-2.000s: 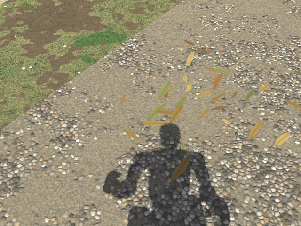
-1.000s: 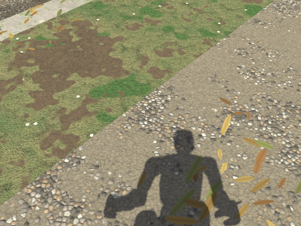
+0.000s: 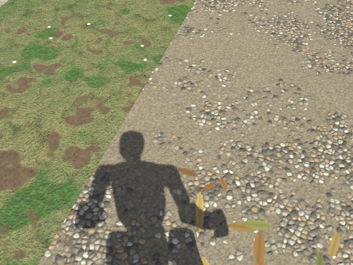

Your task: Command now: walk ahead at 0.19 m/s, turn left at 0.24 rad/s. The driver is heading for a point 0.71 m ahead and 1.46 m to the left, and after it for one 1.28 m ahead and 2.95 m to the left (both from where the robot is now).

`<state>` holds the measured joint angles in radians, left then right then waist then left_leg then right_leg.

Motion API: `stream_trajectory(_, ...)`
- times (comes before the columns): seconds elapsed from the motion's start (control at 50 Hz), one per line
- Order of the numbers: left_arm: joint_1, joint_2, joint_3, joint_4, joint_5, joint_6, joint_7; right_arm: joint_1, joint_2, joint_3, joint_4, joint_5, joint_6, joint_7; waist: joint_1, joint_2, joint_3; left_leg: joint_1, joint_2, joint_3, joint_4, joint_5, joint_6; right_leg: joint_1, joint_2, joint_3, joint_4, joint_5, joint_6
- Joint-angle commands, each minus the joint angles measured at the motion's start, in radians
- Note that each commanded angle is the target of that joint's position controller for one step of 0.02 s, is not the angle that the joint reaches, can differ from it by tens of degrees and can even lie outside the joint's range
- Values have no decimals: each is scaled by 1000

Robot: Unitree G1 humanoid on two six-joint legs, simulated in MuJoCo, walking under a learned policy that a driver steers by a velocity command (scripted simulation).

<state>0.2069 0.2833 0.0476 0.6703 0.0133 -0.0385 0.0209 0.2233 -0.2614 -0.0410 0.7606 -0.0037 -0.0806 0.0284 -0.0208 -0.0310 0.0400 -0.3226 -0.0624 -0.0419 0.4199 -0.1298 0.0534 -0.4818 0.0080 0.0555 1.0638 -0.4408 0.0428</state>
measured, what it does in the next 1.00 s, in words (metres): steps on the spot, turning left: right foot, then left foot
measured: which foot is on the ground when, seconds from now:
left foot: down 0.00-0.26, up 0.28-0.66, down 0.68-1.00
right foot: up 0.00-0.24, down 0.26-0.68, up 0.70-1.00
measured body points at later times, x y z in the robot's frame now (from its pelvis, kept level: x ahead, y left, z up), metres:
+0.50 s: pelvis +0.06 -0.03 +0.00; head +0.11 -0.03 +0.45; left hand +0.14 +0.28 -0.08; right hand +0.28 -0.27 -0.11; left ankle +0.02 +0.11 -0.67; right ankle +0.12 -0.13 -0.74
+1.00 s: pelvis +0.04 +0.02 +0.00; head +0.06 +0.07 +0.45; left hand +0.02 +0.35 -0.11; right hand +0.33 -0.13 -0.07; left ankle +0.01 +0.11 -0.74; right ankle +0.15 -0.11 -0.68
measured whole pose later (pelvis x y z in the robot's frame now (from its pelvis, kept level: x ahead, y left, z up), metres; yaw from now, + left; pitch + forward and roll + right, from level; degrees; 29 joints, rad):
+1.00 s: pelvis +0.04 +0.02 +0.00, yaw +34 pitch +2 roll -2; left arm 0.12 0.31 0.09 0.71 0.00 0.01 0.03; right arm 0.19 -0.30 -0.06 0.62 0.01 0.03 -0.03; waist -0.01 -0.02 0.04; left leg -0.30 -0.07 -0.14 0.46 -0.19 0.06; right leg -0.50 0.02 0.08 0.91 -0.34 0.09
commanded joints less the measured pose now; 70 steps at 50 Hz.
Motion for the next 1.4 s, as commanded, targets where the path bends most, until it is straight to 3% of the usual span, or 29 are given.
stream_trajectory(0.02,47,50,15,-60,-4,-1,14,-20,-197,-52,-58,1,11,-18,42,152,-168,166,243,-233,-64,741,203,-4,-5,0,-155,33,29)
stream_trajectory(0.14,-72,65,24,-75,-12,32,20,-12,-205,-66,-63,29,66,-46,15,156,-159,77,213,-295,-79,300,162,80,32,28,-326,174,32)
stream_trajectory(0.2,-109,69,29,-90,-20,16,9,-16,-198,-68,-75,28,88,-55,9,182,-130,97,204,-375,-51,192,149,107,46,39,-456,162,18)
stream_trajectory(0.24,-55,73,37,-71,-22,-3,0,-50,-185,-66,-94,35,100,-62,50,182,-126,91,167,-398,5,160,109,219,37,24,-673,297,-9)
stream_trajectory(0.26,-31,108,48,-65,-14,-8,3,-32,-154,-57,-101,32,102,-65,43,150,-147,36,130,-379,66,48,65,328,-48,63,-718,380,-42)
stream_trajectory(0.28,-22,169,59,-81,5,-3,12,22,-92,-40,-106,13,102,-63,11,-48,-189,-84,34,-254,285,-283,8,453,-271,244,-710,587,-129)
stream_trajectory(0.3,-19,197,67,-72,43,6,5,31,-119,-48,-137,18,94,-63,-5,-244,-150,-266,-62,-102,464,-546,-40,425,-420,456,-744,739,-292)
stream_trajectory(0.32,-29,161,61,-79,29,2,3,68,-191,-68,-120,8,89,-60,-5,-191,-150,-288,8,-104,654,-524,-82,408,-444,459,-747,729,-347)
stream_trajectory(0.36,-107,89,40,-92,8,2,4,81,-215,-90,-76,22,115,-63,-22,-76,-114,-297,36,-93,766,-402,-126,375,-309,244,-718,647,-262)
stream_trajectory(0.42,-111,104,43,-77,4,13,10,33,-150,-74,-106,26,136,-58,-3,-99,-86,-289,49,-32,756,-291,-163,332,-246,102,-732,689,-251)
stream_trajectory(0.52,-76,149,63,-54,2,34,22,-63,-107,-51,-174,23,133,-35,45,-137,-133,-203,95,25,513,-257,-160,388,-284,33,-732,660,-276)
stream_trajectory(0.58,-77,179,74,-43,-10,36,12,-68,-124,-55,-192,23,137,-22,49,-153,-138,-109,91,69,387,-248,-131,369,-308,8,-722,638,-271)
stream_trajectory(0.66,-89,183,78,-24,-44,33,6,1,-131,-70,-183,22,143,-6,-2,-139,-132,66,54,117,78,-78,-46,326,-299,-44,-610,535,-189)
stream_trajectory(0.68,-35,149,70,1,-40,31,3,39,-161,-82,-173,19,142,-14,-6,-69,-136,188,53,71,-12,47,-11,240,-257,-101,-512,426,-119)
stream_trajectory(0.7,-10,87,51,-16,7,30,-4,68,-278,-111,-187,16,137,-32,20,220,-145,362,288,-246,-42,406,78,-9,-143,-210,-224,61,-10)
stream_trajectory(0.72,-93,84,46,-70,19,29,6,51,-331,-113,-214,-16,120,-29,-13,343,-146,318,469,-481,-54,543,286,-206,-17,-116,1,-248,36)
stream_trajectory(0.74,-148,131,60,-73,4,30,13,61,-279,-101,-211,-30,99,-22,-59,222,-170,278,434,-442,-82,431,303,-204,-34,-11,114,-223,26)
stream_trajectory(0.78,-118,138,70,-41,-9,41,26,-40,-222,-82,-207,-1,83,-29,5,143,-115,231,316,-308,-76,279,190,-206,-57,18,100,-57,10)
stream_trajectory(0.8,-103,147,74,-34,0,46,31,-73,-201,-73,-212,15,86,-35,19,157,-110,212,294,-286,-76,282,169,-191,-55,20,86,-4,16)
stream_trajectory(0.96,-126,99,57,-36,-11,34,16,-45,-216,-74,-208,11,101,-63,4,174,-128,213,240,-341,-69,157,171,-100,2,33,-162,108,48)
stream_trajectory(1.1,-127,106,58,-40,-24,11,-7,-67,-230,-82,-217,16,115,-51,-4,195,-123,161,219,-483,-41,142,173,59,41,48,-381,57,24)
stream_trajectory(1.16,-74,105,63,-27,-27,-1,-19,-99,-223,-82,-223,30,124,-52,32,191,-138,158,182,-512,5,188,139,180,48,35,-589,152,-2)
stream_trajectory(1.18,-43,111,68,-14,-23,-3,-19,-109,-212,-78,-226,38,127,-56,51,177,-141,114,149,-493,34,136,104,271,26,27,-703,270,-18)
stream_trajectory(1.2,-20,160,79,-15,-9,1,-14,-76,-175,-68,-227,33,126,-58,39,88,-171,11,95,-429,135,-58,50,401,-112,125,-727,345,-68)
stream_trajectory(1.22,-63,243,91,-28,11,13,-9,-25,-139,-60,-237,31,121,-56,-23,-191,-129,-197,-78,-215,332,-409,-18,451,-307,350,-754,543,-203)
stream_trajectory(1.24,-60,207,85,-38,33,10,-11,-24,-227,-89,-230,18,110,-57,7,-207,-112,-248,-59,-153,577,-528,-72,365,-426,455,-773,604,-327)
stream_trajectory(1.26,-110,158,68,-54,23,8,-6,-1,-273,-108,-209,19,111,-55,-16,-132,-94,-248,-12,-146,703,-460,-97,334,-397,371,-762,576,-320)
stream_trajectory(1.3,-164,109,53,-65,-4,13,5,23,-232,-107,-170,21,131,-59,-21,-88,-60,-277,0,-120,800,-337,-132,334,-271,206,-744,477,-239)
stream_trajectory(1.4,-74,133,53,-45,4,36,23,-73,-153,-77,-221,34,135,-49,56,-128,-64,-327,51,-28,680,-267,-176,451,-257,83,-746,574,-270)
